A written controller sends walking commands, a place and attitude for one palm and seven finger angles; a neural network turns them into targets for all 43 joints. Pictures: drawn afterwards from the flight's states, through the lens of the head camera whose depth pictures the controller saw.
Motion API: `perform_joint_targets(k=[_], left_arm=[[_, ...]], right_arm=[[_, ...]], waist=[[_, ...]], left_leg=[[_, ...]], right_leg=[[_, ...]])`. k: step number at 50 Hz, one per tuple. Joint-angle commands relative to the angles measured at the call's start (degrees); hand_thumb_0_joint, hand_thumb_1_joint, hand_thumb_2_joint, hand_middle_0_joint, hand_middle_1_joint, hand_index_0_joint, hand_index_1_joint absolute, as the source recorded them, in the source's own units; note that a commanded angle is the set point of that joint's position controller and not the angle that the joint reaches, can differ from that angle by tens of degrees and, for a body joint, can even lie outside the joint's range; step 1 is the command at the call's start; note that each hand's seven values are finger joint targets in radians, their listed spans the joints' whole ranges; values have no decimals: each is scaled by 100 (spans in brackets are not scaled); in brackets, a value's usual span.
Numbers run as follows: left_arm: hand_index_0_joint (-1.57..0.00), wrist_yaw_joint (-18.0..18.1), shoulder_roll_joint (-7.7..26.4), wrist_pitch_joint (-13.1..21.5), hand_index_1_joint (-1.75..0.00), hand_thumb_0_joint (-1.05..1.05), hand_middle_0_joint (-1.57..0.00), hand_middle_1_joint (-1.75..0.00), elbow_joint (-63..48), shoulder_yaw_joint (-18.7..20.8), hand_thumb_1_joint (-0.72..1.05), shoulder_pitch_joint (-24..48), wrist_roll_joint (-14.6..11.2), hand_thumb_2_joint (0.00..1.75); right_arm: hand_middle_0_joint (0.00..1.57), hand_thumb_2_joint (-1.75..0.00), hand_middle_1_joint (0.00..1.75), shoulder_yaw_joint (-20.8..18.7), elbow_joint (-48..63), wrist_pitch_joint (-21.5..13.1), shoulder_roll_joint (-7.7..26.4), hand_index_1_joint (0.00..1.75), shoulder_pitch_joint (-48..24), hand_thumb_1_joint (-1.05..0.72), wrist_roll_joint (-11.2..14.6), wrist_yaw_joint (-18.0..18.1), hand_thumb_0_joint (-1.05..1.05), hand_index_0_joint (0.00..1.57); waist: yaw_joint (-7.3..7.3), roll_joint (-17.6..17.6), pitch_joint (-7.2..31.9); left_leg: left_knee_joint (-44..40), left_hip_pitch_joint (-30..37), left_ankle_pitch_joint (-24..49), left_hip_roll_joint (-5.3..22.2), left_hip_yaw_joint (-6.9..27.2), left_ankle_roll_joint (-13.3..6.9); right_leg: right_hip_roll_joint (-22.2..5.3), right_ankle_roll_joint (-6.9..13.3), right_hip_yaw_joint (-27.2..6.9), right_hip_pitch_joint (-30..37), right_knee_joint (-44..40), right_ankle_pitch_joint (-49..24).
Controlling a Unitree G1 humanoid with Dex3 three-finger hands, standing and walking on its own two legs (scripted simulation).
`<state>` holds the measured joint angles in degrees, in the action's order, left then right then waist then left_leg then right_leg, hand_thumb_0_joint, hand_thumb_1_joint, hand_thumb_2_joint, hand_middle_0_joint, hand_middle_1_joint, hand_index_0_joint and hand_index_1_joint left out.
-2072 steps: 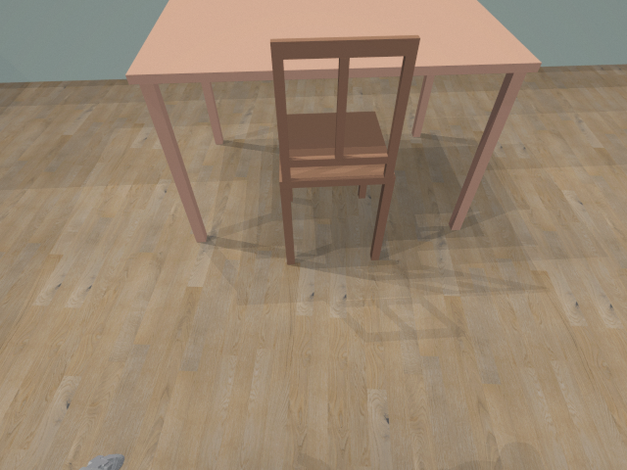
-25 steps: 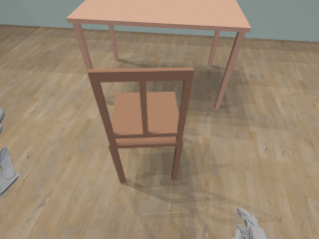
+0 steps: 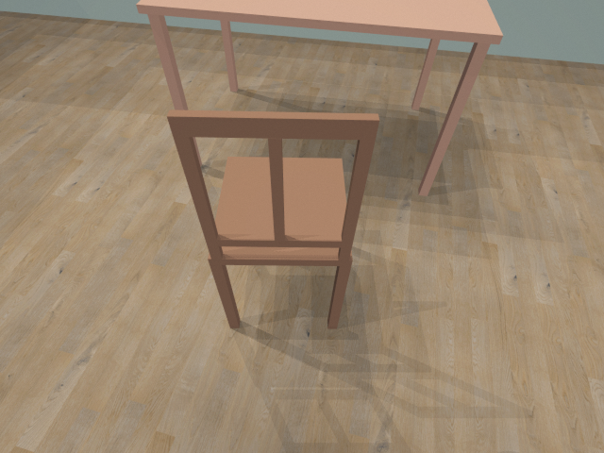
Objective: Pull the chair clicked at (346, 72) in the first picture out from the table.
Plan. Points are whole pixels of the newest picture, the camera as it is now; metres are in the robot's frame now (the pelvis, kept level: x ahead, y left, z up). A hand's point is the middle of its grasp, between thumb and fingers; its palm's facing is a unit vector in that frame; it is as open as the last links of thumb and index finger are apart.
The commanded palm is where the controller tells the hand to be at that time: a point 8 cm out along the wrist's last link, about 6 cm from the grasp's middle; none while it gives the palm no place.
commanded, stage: let the arm hang, fingers relaxed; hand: left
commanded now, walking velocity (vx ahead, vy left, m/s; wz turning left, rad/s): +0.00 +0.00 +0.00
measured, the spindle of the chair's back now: (277, 194) +0.61 +0.09 -0.09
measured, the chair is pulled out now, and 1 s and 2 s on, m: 0.61 0.61 0.61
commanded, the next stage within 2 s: look to check the result in 0.64 s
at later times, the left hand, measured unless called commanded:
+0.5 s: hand out of the picture -0.01 +0.15 -0.17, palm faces +0.02 -0.99 -0.17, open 7.4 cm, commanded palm none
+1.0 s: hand out of the picture +0.00 +0.15 -0.17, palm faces +0.03 -0.98 -0.18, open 7.4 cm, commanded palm none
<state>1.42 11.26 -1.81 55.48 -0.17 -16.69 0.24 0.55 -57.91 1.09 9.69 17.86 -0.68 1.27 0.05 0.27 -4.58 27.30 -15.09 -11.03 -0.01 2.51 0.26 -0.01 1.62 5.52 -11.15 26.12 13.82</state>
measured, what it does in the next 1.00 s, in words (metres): stands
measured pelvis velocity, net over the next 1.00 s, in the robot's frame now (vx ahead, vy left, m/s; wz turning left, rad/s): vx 0.01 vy -0.01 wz -0.01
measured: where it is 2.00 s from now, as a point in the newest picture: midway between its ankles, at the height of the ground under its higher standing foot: outside the picture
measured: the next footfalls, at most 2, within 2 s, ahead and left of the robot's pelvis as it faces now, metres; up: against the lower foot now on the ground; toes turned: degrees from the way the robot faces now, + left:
none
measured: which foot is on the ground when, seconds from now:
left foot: down 0.00-1.00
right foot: down 0.00-1.00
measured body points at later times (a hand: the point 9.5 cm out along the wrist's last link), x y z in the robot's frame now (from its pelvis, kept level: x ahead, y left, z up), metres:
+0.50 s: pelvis +0.00 -0.01 +0.00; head +0.01 -0.02 +0.45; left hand -0.01 +0.20 -0.16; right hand -0.03 -0.21 -0.17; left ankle +0.04 +0.12 -0.74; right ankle +0.00 -0.10 -0.74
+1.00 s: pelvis +0.01 -0.01 +0.00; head +0.02 -0.02 +0.45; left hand +0.00 +0.20 -0.16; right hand -0.02 -0.21 -0.17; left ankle +0.04 +0.12 -0.74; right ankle +0.00 -0.10 -0.74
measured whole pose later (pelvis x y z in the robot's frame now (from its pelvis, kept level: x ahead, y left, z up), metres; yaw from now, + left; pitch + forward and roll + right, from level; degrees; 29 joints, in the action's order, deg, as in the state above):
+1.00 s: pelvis +0.01 -0.01 +0.00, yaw -1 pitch -2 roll +0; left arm 2.1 6.4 -0.6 61.2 -0.6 -18.1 0.0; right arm 0.6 -62.2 0.0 6.6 19.7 -0.5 2.4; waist 0.0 1.4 -3.6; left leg 26.1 -13.7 -11.1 0.6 2.1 1.0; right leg 0.5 2.6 5.0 -10.8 26.7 14.7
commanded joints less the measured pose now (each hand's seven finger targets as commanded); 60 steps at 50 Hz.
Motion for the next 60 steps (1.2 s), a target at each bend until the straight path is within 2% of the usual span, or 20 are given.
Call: perform_joint_targets(k=[1,13,20,25,27,31,34,38,40,47,54,57,60], left_arm=[[-20,8,513,169,-30,0,-20,-30,-21,59,90,-311,7,90],[-20,56,310,164,-30,0,-20,-30,402,21,90,-580,7,90],[-20,73,195,170,-30,0,-20,-30,427,40,90,-661,14,90],[-20,71,115,184,-30,0,-20,-30,440,42,90,-650,17,90],[-20,71,98,194,-30,0,-20,-30,448,41,90,-685,9,90],[-20,80,59,211,-30,0,-20,-30,436,41,90,-695,5,90],[-20,79,43,203,-30,0,-20,-30,440,41,90,-677,4,90],[-20,81,39,207,-30,0,-20,-30,450,46,90,-666,6,90],[-20,77,49,192,-30,0,-20,-30,445,49,90,-657,4,90],[-20,74,57,204,-30,0,-20,-30,436,56,90,-666,4,90],[-20,75,49,198,-30,0,-20,-30,434,63,90,-653,4,90],[-20,73,46,215,-30,0,-20,-30,447,62,90,-670,-3,90],[-20,75,39,206,-30,0,-20,-30,443,59,90,-632,1,90]], right_arm=[[20,-90,30,-147,113,-134,534,30,416,-90,-7,24,0,20],[20,-90,30,-99,-292,-136,270,30,779,-90,-7,60,0,20],[20,-90,30,-97,-339,-144,167,30,815,-90,-19,72,0,20],[20,-90,30,-95,-339,-158,92,30,808,-90,-15,89,0,20],[20,-90,30,-94,-343,-169,75,30,816,-90,-14,94,0,20],[20,-90,30,-96,-344,-183,82,30,812,-90,-4,109,0,20],[20,-90,30,-93,-359,-178,55,30,788,-90,-3,119,0,20],[20,-90,30,-100,-354,-177,83,30,799,-90,2,119,0,20],[20,-90,30,-97,-360,-169,85,30,800,-90,-6,117,0,20],[20,-90,30,-94,-357,-175,84,30,794,-90,-3,117,0,20],[20,-90,30,-96,-370,-159,87,30,779,-90,-6,121,0,20],[20,-90,30,-90,-367,-173,87,30,798,-90,-2,128,0,20],[20,-90,30,-91,-382,-170,74,30,801,-90,0,131,0,20]], waist=[[12,-48,209],[8,-127,-173],[7,12,-220],[7,19,-272],[6,79,-93],[5,39,11],[10,113,-148],[-2,-44,-92],[5,44,-168],[-2,5,-55],[2,28,-149],[4,-25,10],[11,-1,-140]], left_leg=[[-485,7,41,429,445,-281],[-572,-29,-176,421,397,-322],[-597,-108,-377,399,386,-311],[-533,-103,-171,399,365,-300],[-520,5,-88,410,367,-300],[-492,80,176,447,370,-300],[-516,41,172,463,381,-305],[-519,62,182,462,373,-308],[-553,8,47,451,390,-304],[-518,62,154,441,376,-308],[-519,36,58,434,377,-302],[-476,132,251,439,366,-301],[-511,76,246,451,376,-305]], right_leg=[[-651,264,-747,10,-677,49],[-603,279,-748,-330,-728,437],[-583,280,-804,-389,-718,526],[-587,284,-803,-386,-714,345],[-593,282,-803,-317,-692,242],[-587,276,-788,-216,-645,-23],[-570,280,-774,-274,-662,-27],[-573,274,-750,-209,-672,-44],[-561,274,-759,-250,-669,84],[-580,274,-762,-170,-660,-12],[-572,287,-761,-234,-675,93],[-586,288,-768,-138,-655,-78],[-569,286,-746,-190,-643,-77]])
